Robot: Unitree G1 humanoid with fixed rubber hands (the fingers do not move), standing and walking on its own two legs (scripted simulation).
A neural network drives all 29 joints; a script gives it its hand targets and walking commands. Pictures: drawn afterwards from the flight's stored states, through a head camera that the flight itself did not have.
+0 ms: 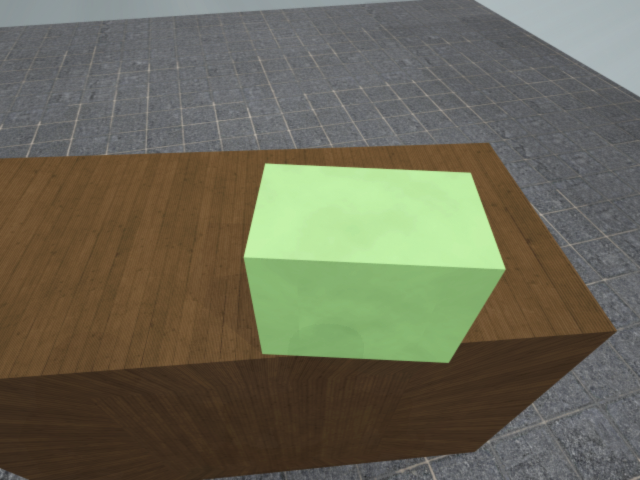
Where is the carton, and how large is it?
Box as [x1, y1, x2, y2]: [244, 164, 505, 362]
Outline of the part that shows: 265,164 244,254 244,261 262,353 448,362 505,269 470,173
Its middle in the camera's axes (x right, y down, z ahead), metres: +0.05 +0.04 +0.54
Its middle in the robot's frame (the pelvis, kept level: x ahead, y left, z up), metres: +0.39 -0.05 +0.05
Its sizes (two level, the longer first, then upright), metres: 0.274 0.163 0.222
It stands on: a pedestal, 0.71 m high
